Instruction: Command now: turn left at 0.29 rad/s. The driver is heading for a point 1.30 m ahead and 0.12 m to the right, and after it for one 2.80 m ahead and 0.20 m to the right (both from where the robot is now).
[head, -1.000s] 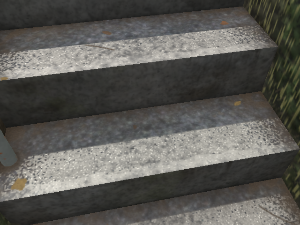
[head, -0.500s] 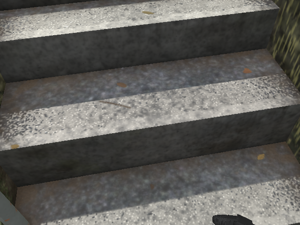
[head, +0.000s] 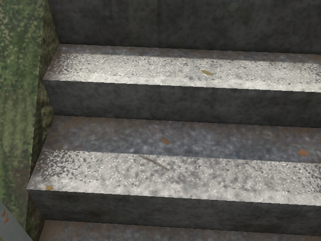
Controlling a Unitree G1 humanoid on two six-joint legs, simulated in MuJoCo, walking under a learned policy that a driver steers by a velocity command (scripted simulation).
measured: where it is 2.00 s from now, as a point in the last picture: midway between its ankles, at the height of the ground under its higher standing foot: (224, 145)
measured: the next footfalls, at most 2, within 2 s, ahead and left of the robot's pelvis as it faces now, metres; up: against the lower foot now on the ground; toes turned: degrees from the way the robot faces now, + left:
left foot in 0.44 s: +0.10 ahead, +0.11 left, +0.00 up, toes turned +5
right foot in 1.02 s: +0.31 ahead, -0.25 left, +0.19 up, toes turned -6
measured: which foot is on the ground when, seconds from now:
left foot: up 0.00-0.42, down 0.44-1.00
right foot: down 0.00-0.58, up 0.60-1.00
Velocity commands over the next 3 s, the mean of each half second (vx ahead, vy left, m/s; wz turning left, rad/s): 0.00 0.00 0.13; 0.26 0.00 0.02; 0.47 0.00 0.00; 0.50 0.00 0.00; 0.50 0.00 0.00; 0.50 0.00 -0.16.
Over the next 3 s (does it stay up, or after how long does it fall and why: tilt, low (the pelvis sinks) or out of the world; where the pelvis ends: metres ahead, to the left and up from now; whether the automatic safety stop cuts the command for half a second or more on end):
stays up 1.09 -0.02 0.80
